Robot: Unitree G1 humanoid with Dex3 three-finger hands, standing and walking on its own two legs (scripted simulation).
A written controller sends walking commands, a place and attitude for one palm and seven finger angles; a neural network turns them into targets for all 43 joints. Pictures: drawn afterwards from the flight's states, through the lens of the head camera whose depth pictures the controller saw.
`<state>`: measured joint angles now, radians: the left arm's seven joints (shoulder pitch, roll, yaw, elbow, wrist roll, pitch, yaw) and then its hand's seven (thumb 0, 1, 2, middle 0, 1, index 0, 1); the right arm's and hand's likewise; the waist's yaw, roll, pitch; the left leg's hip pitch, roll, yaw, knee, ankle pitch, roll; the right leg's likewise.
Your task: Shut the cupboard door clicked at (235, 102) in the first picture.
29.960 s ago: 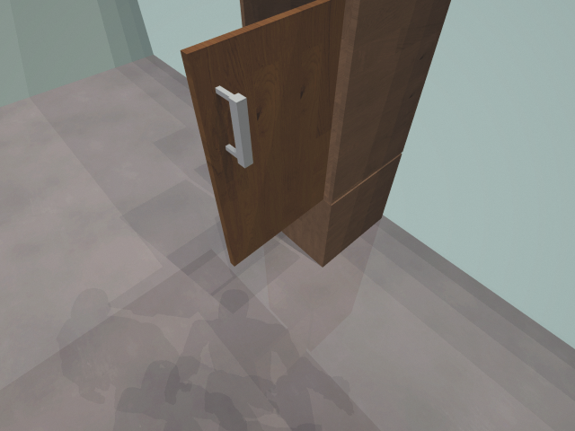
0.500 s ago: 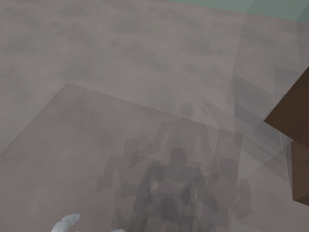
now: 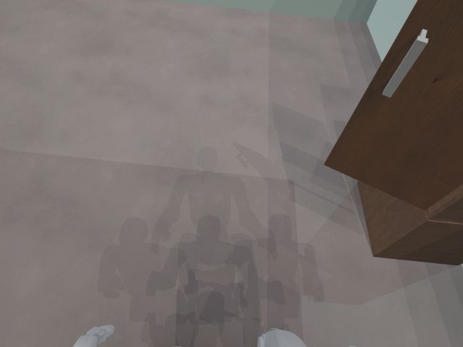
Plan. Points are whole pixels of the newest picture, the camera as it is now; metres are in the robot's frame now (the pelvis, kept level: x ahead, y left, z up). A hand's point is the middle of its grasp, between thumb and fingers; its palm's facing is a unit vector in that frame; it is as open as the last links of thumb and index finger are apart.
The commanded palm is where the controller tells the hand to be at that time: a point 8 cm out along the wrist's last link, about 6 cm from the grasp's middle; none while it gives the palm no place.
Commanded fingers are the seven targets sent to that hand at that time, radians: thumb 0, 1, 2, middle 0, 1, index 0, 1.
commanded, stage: turn to face it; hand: left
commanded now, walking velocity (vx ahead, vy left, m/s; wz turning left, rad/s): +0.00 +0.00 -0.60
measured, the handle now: (404, 64) +0.70 -0.35 +0.11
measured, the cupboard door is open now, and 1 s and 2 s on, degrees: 65 65 65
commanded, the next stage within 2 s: take the last steps up to it in 0.68 s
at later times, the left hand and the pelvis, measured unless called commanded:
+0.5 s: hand (161, 324) +0.17 +0.14 -0.17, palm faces -0.25 -0.94 -0.23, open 7.4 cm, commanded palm none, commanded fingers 0.00 0.90 0.90 -0.20 -0.30 -0.20 -0.30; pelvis +0.04 -0.03 +0.00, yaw -15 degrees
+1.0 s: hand (187, 308) +0.20 +0.10 -0.16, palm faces -0.39 -0.89 -0.23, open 7.4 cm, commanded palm none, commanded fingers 0.00 0.90 0.90 -0.20 -0.30 -0.20 -0.30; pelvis +0.07 -0.06 +0.00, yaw -24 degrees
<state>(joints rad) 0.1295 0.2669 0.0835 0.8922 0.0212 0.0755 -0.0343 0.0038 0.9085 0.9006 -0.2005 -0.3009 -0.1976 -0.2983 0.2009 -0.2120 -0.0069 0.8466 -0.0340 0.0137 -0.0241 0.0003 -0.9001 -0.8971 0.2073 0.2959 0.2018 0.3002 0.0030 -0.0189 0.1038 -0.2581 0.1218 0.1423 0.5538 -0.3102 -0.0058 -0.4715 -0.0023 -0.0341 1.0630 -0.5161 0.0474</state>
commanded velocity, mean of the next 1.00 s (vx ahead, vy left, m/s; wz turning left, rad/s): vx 0.07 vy -0.04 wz -0.36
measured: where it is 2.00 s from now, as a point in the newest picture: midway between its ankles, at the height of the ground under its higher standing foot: (290, 331)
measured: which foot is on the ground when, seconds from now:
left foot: down 0.00-0.18, up 0.20-0.50, down 0.52-0.82, up 0.84-1.00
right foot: up 0.00-0.16, down 0.18-0.54, up 0.56-0.80, down 0.82-1.00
